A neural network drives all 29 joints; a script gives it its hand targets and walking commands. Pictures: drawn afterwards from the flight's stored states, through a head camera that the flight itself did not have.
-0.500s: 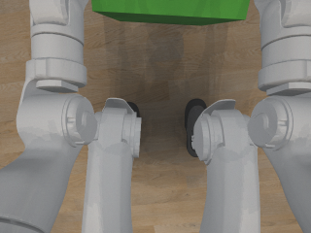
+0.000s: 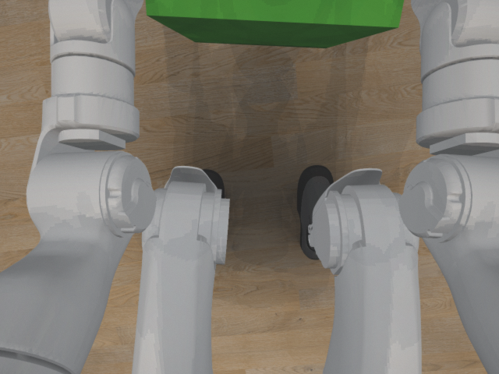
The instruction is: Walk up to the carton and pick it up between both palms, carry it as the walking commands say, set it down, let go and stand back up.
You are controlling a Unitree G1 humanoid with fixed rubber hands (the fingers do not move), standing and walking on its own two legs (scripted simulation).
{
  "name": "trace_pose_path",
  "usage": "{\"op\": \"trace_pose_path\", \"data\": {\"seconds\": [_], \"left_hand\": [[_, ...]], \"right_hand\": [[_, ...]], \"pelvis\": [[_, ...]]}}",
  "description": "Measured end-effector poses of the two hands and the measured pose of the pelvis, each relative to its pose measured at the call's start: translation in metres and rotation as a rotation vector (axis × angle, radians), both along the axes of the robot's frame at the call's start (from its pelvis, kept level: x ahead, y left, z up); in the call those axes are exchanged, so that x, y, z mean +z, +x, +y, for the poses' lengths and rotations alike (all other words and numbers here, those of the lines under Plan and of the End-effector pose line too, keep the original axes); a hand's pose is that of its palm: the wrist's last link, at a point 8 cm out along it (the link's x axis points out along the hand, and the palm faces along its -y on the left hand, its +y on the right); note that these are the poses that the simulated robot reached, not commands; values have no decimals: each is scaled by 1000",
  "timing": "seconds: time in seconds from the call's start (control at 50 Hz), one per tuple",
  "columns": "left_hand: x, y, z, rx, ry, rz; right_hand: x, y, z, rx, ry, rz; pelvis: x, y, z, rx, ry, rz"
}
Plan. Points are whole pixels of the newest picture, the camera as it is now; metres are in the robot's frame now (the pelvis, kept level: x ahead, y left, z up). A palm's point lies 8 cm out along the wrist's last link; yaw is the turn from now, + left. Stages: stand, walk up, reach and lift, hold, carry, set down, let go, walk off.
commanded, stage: set down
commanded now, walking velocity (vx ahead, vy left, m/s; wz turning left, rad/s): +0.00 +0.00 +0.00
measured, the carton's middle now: out of the picture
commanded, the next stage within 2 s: none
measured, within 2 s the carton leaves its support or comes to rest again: neither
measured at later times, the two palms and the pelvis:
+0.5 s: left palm out of the picture +0.56 +0.15 -0.17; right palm out of the picture +0.56 -0.17 -0.17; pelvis +0.00 +0.00 -0.01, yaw +0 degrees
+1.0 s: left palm out of the picture +0.57 +0.16 -0.18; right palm out of the picture +0.54 -0.18 -0.20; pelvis +0.00 +0.00 -0.01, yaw +0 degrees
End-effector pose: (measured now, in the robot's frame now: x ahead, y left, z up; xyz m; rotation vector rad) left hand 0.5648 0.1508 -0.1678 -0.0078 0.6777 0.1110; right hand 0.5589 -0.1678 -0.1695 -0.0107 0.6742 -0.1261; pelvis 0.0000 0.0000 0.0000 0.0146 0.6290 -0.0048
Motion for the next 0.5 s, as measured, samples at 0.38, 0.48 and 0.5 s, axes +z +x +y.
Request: {"op": "trace_pose_path", "data": {"seconds": [0.38, 0.48, 0.5], "left_hand": [[-6, -1, 4, 7, -26, -5], [-6, -1, 4, 7, -25, -7], [-6, -1, 4, 7, -25, -8]], "right_hand": [[-1, 3, 1, 51, -7, -11], [-1, 3, 0, 56, -13, -12], [-1, 3, 0, 57, -14, -13]], "pelvis": [[-5, 0, 1, 1, -3, 1], [-6, 0, 1, 1, -4, -2], [-6, -1, 1, 1, -3, -2]]}}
